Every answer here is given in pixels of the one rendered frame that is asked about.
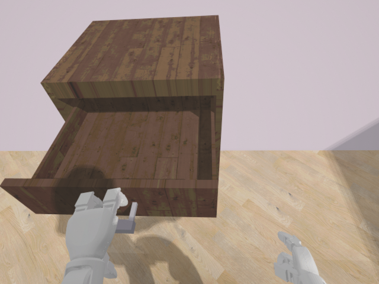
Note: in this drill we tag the handle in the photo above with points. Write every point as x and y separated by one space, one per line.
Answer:
128 226

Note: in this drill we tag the left robot forearm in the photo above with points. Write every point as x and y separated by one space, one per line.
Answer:
85 270

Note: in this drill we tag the drawer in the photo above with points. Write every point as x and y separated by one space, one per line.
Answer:
160 150

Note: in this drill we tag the robot left hand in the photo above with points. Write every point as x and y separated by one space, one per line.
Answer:
92 226

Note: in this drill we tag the cabinet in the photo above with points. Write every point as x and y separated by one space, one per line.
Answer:
174 56

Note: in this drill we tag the robot right hand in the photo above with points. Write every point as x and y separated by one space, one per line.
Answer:
288 267

